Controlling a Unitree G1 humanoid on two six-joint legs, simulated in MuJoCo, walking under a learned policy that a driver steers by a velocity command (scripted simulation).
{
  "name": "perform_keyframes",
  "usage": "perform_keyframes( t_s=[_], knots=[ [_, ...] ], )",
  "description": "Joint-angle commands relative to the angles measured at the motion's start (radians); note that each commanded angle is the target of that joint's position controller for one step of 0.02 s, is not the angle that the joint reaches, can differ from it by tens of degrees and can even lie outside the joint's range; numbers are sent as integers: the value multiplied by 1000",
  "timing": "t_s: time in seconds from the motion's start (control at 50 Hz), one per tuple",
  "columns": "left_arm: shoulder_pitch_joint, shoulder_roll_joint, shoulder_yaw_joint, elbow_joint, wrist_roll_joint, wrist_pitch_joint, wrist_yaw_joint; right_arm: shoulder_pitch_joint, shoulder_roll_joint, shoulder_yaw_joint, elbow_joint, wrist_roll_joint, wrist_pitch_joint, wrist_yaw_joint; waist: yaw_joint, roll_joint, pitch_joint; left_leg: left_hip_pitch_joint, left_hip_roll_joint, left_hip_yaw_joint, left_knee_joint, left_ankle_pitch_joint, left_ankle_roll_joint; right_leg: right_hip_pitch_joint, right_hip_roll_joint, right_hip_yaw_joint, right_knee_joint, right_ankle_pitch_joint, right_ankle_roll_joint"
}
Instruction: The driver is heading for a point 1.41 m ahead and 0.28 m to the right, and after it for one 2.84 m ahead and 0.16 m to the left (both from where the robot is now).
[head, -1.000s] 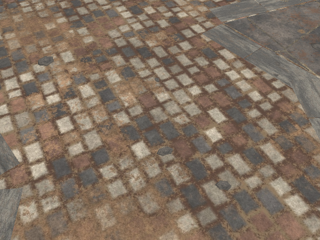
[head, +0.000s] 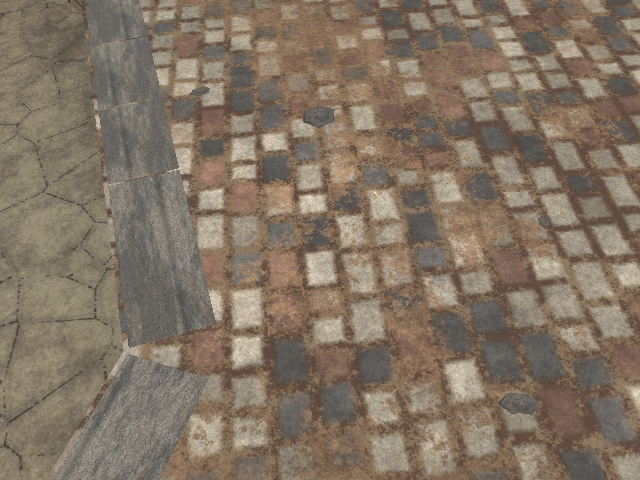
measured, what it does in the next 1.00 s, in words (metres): walks ahead: left foot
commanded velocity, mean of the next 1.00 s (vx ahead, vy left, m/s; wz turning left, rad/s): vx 0.06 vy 0.00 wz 0.03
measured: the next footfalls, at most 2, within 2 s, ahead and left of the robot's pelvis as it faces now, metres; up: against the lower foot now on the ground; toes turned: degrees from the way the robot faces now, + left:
left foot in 0.16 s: +0.04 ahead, +0.15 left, +0.00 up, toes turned -2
left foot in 1.52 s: +0.54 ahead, +0.11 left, +0.00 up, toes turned +1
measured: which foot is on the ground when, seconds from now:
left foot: up 0.00-0.14, down 0.16-1.00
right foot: down 0.00-1.00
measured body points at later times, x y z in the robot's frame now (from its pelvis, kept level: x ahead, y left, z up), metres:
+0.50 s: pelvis +0.04 +0.03 +0.00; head +0.05 +0.04 +0.45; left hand +0.11 +0.29 -0.15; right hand +0.07 -0.20 -0.15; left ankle +0.00 +0.15 -0.73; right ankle +0.07 -0.10 -0.73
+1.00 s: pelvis +0.10 +0.00 -0.01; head +0.11 -0.02 +0.44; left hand +0.19 +0.26 -0.14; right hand +0.05 -0.25 -0.16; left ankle +0.00 +0.15 -0.73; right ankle +0.12 -0.10 -0.74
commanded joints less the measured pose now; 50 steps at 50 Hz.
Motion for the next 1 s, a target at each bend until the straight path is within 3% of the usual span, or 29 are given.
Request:
perform_keyframes(
  t_s=[0.02, 0.06, 0.1, 0.14, 0.16, 0.18, 0.22, 0.24, 0.32, 0.54, 0.72, 0.74, 0.78, 0.82, 0.84, 0.88, 0.92, 0.94, 0.98, 1.0],
  knots=[
    [-72, 121, 25, -51, 7, 7, -2, 127, -37, -15, 3, -2, 17, -7, -39, -158, -81, 57, 59, 41, -80, 56, -32, 16, -205, 219, -220, -48, -153],
    [-31, 125, 27, -30, 4, 13, 4, 98, -22, -8, 6, 0, 5, -6, -12, -171, -103, 94, 57, 62, -214, 88, -26, 54, -195, 197, -199, -59, -160],
    [-19, 136, 28, -20, -10, 17, 10, 101, -32, -11, 18, 1, -3, -2, -17, -157, -120, 154, 51, 81, -373, 218, -8, 73, -202, 206, -170, -124, -156],
    [8, 122, 21, -7, -21, 19, 13, 101, -41, -13, 27, -10, -5, 3, -26, -139, -100, 228, 46, 89, -509, 322, 28, 28, -176, 197, -153, -236, -98],
    [24, 107, 16, 0, -17, 15, 9, 97, -69, -15, 18, -25, -6, 2, -18, -102, -80, 246, 105, 22, -528, 357, 56, -14, -156, 183, -127, -293, -49],
    [47, 102, 20, -3, -7, 13, 5, 86, -128, -28, 25, -19, -6, 1, 32, 10, -36, 150, 134, -22, -533, 244, 100, -8, -80, 100, -97, -307, -5],
    [24, 80, 17, 12, -4, 12, 6, 73, -47, -9, 43, -21, -27, 9, 27, 72, 1, -14, 124, -33, -620, 43, 104, 141, -45, 44, -15, -159, 32],
    [38, 77, 18, 26, -8, 14, 10, 60, -45, -7, 48, -24, -39, 10, 33, 82, 10, -32, 117, -27, -629, 63, 87, 168, -48, 44, 4, -115, 25],
    [65, 87, 24, 68, -9, 19, 14, 94, -46, -6, 75, -11, -68, 13, 21, 28, -6, 41, 101, -2, -583, 261, 71, 171, -58, 53, 23, 15, 12],
    [88, 84, 31, 152, -20, 42, 24, 134, -14, 5, 135, -7, -58, 13, 8, -25, -22, 120, 81, 31, -552, 464, 80, 206, -63, 58, 45, 140, 27],
    [90, 81, 34, 196, -22, 55, 32, 140, 3, 12, 174, -8, -52, 13, 10, -20, -5, 128, 72, 46, -566, 470, 76, 216, -64, 61, 38, 130, 31],
    [107, 69, 31, 210, -22, 57, 31, 163, 7, 12, 189, -7, -50, 12, 8, -9, -25, 140, 68, 47, -585, 352, 84, 221, -45, 39, 48, 27, 31],
    [88, 68, 35, 211, -30, 55, 30, 179, -52, -7, 191, 8, -46, 9, -12, 64, 38, 125, 121, -52, -659, -50, 154, 104, 22, -35, 156, -301, 29],
    [-3, 58, 30, 163, -40, 25, 20, 197, -117, -28, 181, 21, -63, 6, -47, 145, 155, 130, 303, -303, -795, -289, 261, -96, -9, -25, 306, -332, 6],
    [-33, 53, 28, 144, -47, 5, 13, 191, -120, -31, 177, 19, -78, 5, -50, 147, 199, 144, 362, -379, -824, -248, 297, -176, -48, 12, 365, -332, -11],
    [-45, 69, 31, 127, -53, -28, -4, 184, -90, -26, 173, 13, -103, 11, -42, 120, 203, 261, 390, -368, -797, -38, 300, -296, -103, 53, 396, -390, -39],
    [-15, 71, 35, 133, -56, -48, -21, 153, -88, -26, 165, 25, -103, 19, -14, 88, 154, 273, 330, -239, -754, 92, 248, -179, -98, 17, 232, -338, -49],
    [46, 61, 39, 160, -54, -51, -26, 121, -95, -27, 158, 30, -97, 23, 24, 79, 119, 189, 278, -155, -721, 139, 219, -1, -57, -38, 130, -229, -42],
    [269, 88, 68, 248, -46, -41, -26, 96, -103, -25, 146, 23, -92, 27, 114, 51, 20, 18, 186, -44, -560, 338, 175, 363, 19, -72, 83, -99, -22],
    [419, 156, 91, 275, -41, -39, -20, 50, -57, -10, 121, 16, -98, 29, 179, -131, -28, -105, 89, 78, -224, 389, 108, 502, -152, 190, -52, -198, -82]
  ],
)
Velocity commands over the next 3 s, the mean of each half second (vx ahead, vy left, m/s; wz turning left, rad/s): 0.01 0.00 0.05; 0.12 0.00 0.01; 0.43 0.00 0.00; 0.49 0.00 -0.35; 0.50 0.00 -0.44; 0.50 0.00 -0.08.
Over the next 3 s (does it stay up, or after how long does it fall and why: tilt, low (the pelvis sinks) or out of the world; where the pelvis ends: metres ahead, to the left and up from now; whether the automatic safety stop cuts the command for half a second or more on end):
stays up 1.16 -0.23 0.01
